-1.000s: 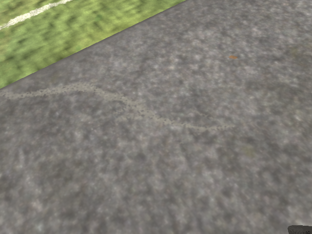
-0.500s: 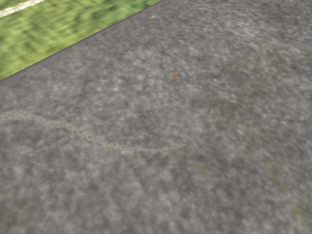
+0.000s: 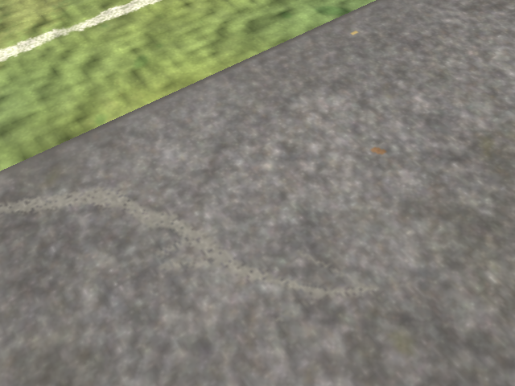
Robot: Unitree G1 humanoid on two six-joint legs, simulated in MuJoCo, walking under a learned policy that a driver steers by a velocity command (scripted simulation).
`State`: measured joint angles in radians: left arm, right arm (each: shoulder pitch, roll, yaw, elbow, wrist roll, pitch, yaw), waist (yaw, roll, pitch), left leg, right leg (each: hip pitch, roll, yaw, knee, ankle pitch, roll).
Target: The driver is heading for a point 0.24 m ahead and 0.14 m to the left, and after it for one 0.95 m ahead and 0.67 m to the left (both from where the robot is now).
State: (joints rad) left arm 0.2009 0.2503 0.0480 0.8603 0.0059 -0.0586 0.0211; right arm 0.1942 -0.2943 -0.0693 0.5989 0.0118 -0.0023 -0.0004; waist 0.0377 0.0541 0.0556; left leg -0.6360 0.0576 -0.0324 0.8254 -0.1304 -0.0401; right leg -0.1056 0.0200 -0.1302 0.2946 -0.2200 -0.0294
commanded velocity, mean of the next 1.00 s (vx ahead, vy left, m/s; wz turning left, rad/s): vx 0.07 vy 0.00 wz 0.56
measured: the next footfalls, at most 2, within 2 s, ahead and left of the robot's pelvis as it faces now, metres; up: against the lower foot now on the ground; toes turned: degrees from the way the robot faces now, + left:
left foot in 0.16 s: +0.17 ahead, +0.13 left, +0.00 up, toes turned +7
right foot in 0.66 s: +0.24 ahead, -0.08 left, +0.00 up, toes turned +29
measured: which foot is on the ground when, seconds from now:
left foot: up 0.00-0.14, down 0.16-0.66, up 0.68-1.00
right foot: down 0.00-0.16, up 0.18-0.64, down 0.66-1.00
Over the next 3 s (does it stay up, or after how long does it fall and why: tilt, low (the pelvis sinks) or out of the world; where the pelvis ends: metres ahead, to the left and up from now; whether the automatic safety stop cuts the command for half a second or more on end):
stays up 0.62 0.63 0.00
